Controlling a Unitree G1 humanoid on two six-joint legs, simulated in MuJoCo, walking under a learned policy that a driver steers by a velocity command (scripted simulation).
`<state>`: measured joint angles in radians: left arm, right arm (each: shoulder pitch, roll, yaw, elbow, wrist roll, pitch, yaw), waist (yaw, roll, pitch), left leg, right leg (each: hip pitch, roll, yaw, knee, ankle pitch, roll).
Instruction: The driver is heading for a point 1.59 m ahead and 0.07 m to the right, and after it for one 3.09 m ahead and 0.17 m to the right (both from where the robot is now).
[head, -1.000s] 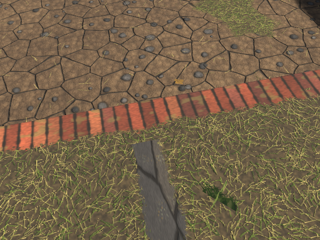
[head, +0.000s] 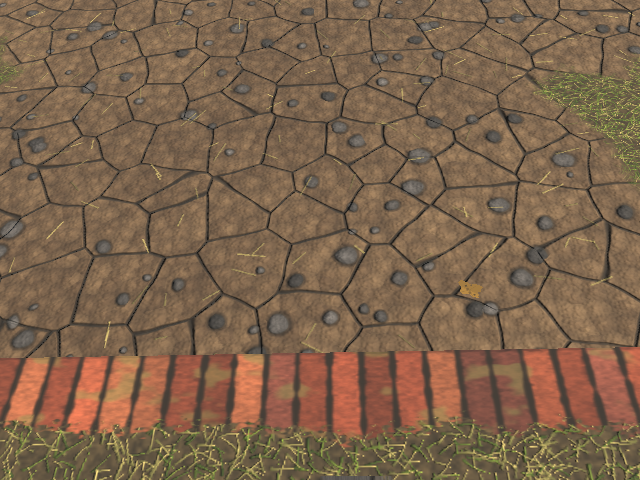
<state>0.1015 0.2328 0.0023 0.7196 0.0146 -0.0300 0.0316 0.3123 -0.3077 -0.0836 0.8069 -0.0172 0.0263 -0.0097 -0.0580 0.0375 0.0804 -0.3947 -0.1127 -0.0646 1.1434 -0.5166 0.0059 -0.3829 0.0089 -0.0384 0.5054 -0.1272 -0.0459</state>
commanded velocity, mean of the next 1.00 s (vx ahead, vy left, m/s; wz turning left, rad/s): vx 0.02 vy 0.00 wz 0.00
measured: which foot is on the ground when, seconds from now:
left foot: up 0.00-0.30, down 0.32-0.70, up 0.72-1.00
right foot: down 0.00-0.32, up 0.34-0.68, down 0.70-1.00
